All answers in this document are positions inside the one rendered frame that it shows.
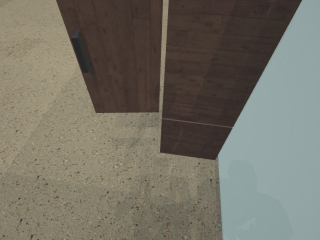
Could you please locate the handle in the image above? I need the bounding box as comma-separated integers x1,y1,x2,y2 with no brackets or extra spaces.
71,30,90,73

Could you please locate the cupboard door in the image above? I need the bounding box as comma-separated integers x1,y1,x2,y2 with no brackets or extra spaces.
56,0,163,113

